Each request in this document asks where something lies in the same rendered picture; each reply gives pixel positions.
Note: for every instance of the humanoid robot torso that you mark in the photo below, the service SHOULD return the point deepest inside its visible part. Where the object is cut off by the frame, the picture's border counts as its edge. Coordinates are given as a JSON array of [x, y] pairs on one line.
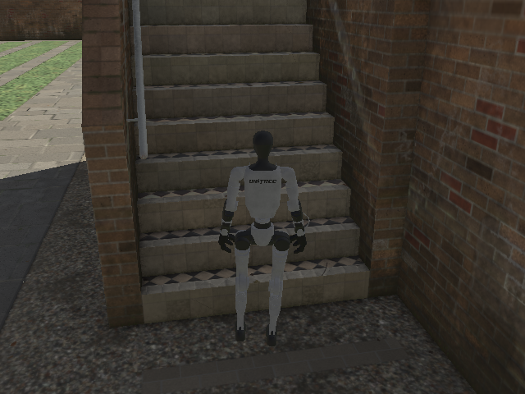
[[262, 198]]

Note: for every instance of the robot left shin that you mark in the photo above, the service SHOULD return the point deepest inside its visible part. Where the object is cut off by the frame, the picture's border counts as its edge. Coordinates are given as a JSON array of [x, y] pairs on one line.
[[240, 304]]

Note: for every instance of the right robot hand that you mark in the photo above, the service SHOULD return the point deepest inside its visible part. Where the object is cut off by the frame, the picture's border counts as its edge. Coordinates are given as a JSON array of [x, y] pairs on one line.
[[301, 240]]

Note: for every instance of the left robot hand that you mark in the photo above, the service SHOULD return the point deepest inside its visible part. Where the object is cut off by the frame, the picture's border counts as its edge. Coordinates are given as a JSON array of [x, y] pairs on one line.
[[224, 239]]

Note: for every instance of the robot right upper arm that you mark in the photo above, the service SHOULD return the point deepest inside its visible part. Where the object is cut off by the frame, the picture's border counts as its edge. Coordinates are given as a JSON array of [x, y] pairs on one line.
[[288, 174]]

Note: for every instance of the robot left upper arm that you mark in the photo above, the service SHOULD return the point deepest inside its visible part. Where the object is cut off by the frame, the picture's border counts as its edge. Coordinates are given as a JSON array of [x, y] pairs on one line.
[[237, 174]]

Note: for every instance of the robot right forearm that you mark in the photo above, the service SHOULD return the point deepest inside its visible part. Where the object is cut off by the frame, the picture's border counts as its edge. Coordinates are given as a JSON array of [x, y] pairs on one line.
[[297, 217]]

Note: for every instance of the robot left forearm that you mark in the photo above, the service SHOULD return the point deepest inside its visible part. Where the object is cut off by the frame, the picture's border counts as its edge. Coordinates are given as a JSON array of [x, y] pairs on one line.
[[226, 221]]

